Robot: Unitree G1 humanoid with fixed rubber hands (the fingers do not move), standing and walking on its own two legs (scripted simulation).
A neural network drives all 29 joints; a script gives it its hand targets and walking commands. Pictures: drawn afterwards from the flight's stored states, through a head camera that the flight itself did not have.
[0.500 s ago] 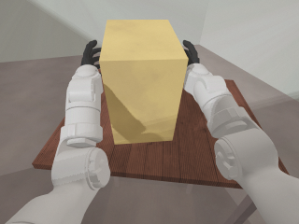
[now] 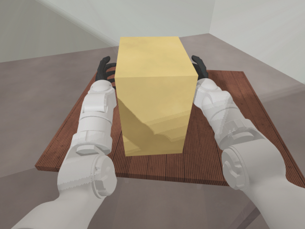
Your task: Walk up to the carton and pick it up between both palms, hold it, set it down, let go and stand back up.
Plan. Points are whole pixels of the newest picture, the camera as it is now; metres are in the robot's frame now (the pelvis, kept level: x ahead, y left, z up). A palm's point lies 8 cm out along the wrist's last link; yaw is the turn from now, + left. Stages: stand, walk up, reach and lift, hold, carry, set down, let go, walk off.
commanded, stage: set down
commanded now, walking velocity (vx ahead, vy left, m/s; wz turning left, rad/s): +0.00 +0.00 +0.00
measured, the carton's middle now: (151, 96) +0.43 -0.01 +0.17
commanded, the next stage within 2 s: none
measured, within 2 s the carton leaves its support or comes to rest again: rests again in 1.84 s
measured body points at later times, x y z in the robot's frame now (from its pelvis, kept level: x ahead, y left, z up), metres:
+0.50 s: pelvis +0.01 -0.01 +0.00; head -0.01 +0.01 +0.45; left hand +0.45 +0.12 +0.18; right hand +0.43 -0.14 +0.18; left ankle +0.03 +0.13 -0.75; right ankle -0.01 -0.11 -0.75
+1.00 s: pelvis +0.00 +0.00 +0.00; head -0.01 +0.01 +0.45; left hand +0.45 +0.11 +0.16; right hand +0.43 -0.15 +0.15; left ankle +0.03 +0.13 -0.75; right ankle -0.01 -0.11 -0.75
